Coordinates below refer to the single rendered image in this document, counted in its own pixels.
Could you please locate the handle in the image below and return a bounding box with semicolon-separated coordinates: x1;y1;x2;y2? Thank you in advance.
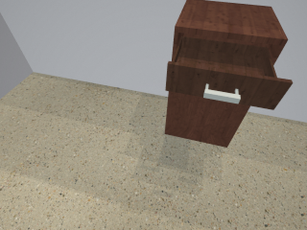
203;83;241;104

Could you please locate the cabinet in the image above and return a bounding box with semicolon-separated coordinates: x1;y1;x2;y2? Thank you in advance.
164;0;288;148

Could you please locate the drawer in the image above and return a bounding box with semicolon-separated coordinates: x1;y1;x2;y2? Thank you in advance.
165;36;293;110

